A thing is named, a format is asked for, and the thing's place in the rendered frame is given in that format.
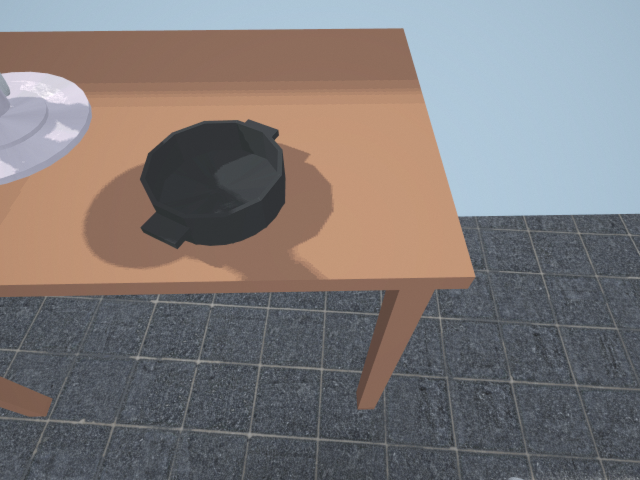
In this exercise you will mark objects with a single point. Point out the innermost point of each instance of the table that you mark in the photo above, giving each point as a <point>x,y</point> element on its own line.
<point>367,201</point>

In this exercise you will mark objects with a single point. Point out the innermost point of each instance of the pot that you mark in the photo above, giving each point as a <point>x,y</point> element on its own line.
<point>214,183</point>

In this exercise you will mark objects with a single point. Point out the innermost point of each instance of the lid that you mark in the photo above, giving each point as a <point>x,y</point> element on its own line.
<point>48,116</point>

